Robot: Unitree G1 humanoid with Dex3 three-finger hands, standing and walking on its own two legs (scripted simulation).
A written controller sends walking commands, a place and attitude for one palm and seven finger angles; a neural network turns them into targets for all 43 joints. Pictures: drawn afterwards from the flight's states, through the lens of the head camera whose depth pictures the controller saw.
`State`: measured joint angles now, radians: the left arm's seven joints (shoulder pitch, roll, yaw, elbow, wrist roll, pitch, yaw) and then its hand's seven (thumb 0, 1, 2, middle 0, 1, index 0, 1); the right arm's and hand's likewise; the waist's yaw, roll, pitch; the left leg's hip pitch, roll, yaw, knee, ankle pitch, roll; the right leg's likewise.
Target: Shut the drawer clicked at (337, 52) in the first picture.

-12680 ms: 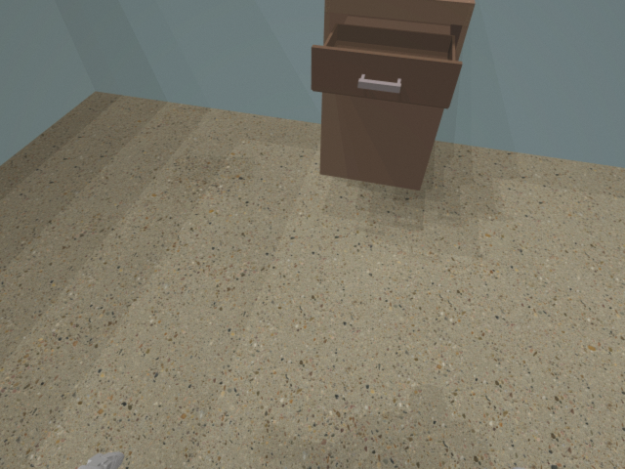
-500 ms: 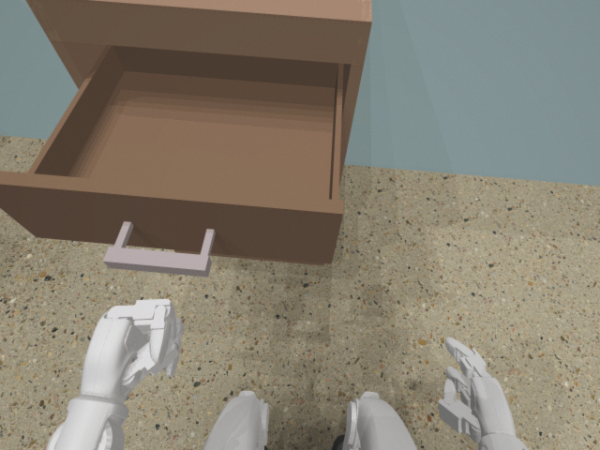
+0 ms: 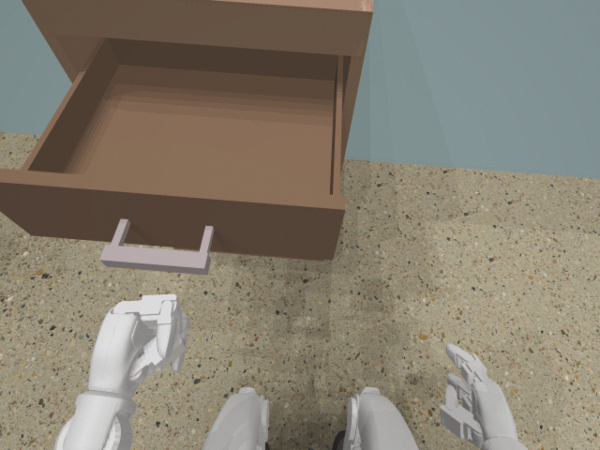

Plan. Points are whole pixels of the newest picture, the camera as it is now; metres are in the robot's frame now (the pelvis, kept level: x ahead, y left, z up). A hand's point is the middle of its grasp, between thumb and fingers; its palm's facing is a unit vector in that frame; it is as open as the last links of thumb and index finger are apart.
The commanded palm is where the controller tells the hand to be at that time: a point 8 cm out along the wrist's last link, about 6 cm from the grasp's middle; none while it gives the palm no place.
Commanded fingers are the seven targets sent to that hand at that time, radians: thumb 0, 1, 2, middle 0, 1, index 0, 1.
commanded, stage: push the drawer shut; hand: left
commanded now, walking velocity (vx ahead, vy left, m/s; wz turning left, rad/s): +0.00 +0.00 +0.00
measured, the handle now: (161, 245) +0.36 +0.20 +0.03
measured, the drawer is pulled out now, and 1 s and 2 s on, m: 0.28 0.21 0.09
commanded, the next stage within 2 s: none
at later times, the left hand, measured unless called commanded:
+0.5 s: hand (190, 303) +0.29 +0.15 +0.03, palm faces -0.07 -1.00 -0.05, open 3.1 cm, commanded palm +0.28 +0.20 +0.03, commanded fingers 0.00 0.90 0.90 -1.40 -1.60 -1.40 -1.60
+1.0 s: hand (203, 253) +0.35 +0.15 +0.03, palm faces -0.06 -1.00 -0.06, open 3.1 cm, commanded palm +0.35 +0.20 +0.03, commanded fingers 0.00 0.90 0.90 -1.40 -1.60 -1.40 -1.60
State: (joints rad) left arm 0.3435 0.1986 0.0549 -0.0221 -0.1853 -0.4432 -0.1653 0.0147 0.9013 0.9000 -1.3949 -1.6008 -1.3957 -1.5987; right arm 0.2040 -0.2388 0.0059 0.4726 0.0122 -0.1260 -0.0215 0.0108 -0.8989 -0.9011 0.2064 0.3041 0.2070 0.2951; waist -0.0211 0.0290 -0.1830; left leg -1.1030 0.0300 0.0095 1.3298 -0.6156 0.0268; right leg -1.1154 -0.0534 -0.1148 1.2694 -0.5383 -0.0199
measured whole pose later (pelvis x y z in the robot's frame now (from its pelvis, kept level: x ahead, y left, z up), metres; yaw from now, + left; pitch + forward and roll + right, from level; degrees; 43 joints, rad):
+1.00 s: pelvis -0.01 +0.00 +0.01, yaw +0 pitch +23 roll -2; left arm -0.24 0.23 0.11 0.46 -0.15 -0.42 -0.13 -0.01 0.86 0.94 -1.40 -1.60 -1.40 -1.60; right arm 0.20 -0.25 0.02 0.57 0.01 -0.08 -0.03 0.01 -0.90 -0.90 0.21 0.30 0.21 0.30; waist -0.05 0.03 -0.16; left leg -1.11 0.02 0.01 1.28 -0.57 0.03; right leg -1.12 -0.06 -0.11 1.23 -0.50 -0.02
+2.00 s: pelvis -0.02 +0.00 +0.00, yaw -1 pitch +27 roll -2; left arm -0.78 0.37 0.31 1.05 -0.09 -0.52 -0.17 0.02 0.83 0.92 -1.40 -1.60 -1.40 -1.60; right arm 0.28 -0.26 0.03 0.63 -0.02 0.00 0.00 0.00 -0.90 -0.90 0.21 0.30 0.21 0.29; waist -0.15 0.04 -0.14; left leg -1.21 0.04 0.02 1.31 -0.57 0.03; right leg -1.23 -0.04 -0.10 1.24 -0.47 -0.02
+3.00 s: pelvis -0.02 +0.01 -0.02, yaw -4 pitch +33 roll -6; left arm -1.16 0.61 0.43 1.28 0.03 -0.42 -0.19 0.01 0.68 0.89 -1.40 -1.60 -1.40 -1.60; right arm 0.36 -0.26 0.08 0.63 -0.06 0.06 0.03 0.00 -0.90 -0.90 0.21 0.30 0.21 0.29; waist -0.26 0.05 -0.11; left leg -1.39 0.06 -0.01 1.39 -0.58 0.04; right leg -1.37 -0.01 -0.12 1.26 -0.46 -0.01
